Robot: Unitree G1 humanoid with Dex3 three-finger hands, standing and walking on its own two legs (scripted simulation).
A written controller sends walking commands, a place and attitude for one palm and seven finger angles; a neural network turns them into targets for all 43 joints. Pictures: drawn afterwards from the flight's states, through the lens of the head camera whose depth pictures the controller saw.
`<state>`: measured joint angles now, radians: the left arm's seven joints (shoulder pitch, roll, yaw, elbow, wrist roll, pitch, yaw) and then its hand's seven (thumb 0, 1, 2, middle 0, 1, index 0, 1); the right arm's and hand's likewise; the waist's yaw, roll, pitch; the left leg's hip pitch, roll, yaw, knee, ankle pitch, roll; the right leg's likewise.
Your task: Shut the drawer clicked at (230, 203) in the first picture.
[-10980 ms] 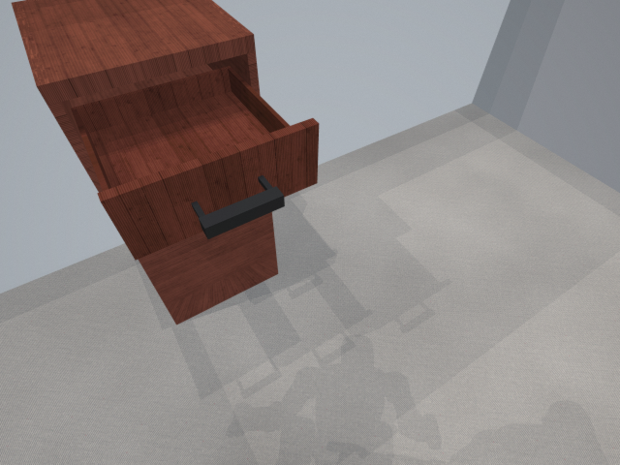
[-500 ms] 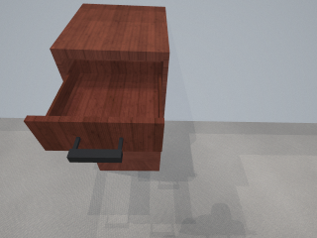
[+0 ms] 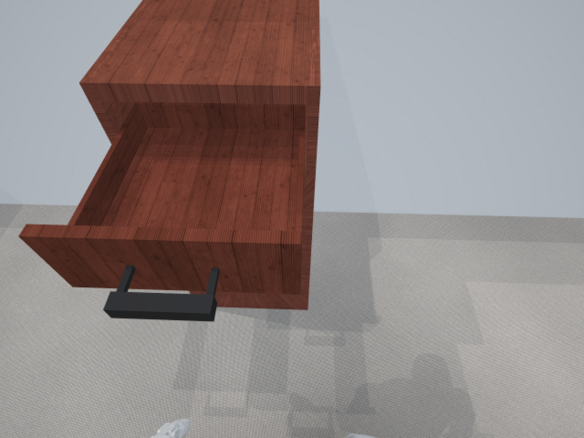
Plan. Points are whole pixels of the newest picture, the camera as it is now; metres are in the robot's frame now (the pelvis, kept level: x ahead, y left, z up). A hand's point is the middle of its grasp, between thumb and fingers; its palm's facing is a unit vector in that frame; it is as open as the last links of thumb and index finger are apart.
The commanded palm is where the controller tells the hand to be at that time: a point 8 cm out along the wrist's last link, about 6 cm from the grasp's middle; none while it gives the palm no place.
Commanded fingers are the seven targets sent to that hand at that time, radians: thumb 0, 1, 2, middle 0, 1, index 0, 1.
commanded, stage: come to a stop and stand still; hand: left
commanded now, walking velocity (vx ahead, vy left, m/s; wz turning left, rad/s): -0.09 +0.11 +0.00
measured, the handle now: (166, 290) +0.30 +0.18 +0.03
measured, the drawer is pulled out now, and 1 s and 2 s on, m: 0.29 0.29 0.29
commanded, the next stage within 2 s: look again from close up in 1.46 s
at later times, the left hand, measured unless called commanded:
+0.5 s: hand out of the picture -0.05 +0.23 -0.15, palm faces +0.05 -0.98 -0.18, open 7.4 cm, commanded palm none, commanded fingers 0.00 0.90 0.90 -0.20 -0.30 -0.20 -0.30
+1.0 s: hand out of the picture -0.02 +0.16 -0.16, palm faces +0.01 -0.98 -0.21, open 7.2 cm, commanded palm none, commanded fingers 0.00 0.90 0.90 -0.20 -0.30 -0.20 -0.30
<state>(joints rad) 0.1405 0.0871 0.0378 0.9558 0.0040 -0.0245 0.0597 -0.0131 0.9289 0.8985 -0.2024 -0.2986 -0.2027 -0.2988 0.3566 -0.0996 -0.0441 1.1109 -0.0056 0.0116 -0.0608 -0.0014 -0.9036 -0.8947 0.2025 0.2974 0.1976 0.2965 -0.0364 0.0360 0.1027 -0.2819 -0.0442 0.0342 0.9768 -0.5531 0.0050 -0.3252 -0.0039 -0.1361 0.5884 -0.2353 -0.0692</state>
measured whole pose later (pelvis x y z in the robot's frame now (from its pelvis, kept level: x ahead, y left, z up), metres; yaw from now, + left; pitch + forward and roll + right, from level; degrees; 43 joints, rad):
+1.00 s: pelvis -0.04 -0.01 +0.01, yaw -2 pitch -1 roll -1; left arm 0.25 0.14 0.03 1.09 0.01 0.00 0.05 0.01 0.96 0.90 -0.20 -0.30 -0.20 -0.30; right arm 0.28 -0.13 -0.02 1.16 -0.02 0.01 -0.04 0.00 -0.91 -0.90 0.20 0.30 0.19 0.30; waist -0.02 0.03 0.05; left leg -0.22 0.06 0.06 0.52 -0.25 -0.02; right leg -0.15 0.04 -0.11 0.49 -0.31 -0.06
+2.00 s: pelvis -0.04 +0.01 +0.01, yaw -2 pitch -1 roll +0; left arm 0.28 0.16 -0.01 1.05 0.01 -0.01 0.04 0.01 0.91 0.90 -0.20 -0.30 -0.20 -0.30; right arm 0.32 -0.13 0.03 1.10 -0.02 -0.01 -0.02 0.00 -0.91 -0.90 0.20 0.30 0.20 0.30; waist 0.00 0.00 0.03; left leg -0.22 0.00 0.07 0.52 -0.27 0.02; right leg -0.16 -0.01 -0.08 0.51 -0.32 -0.02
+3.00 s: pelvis -0.07 -0.02 -0.03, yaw -2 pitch +7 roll +0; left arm 0.51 0.22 0.19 -0.16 -0.29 -0.21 -0.17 0.02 0.90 0.90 -0.87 -1.02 -0.87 -1.02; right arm 0.32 -0.21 0.00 0.60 0.05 -0.17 -0.07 0.01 -0.90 -0.89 0.20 0.30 0.20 0.30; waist -0.02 0.03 -0.10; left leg -0.60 0.05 0.03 0.88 -0.40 -0.02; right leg -0.54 0.01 -0.10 0.89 -0.47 -0.06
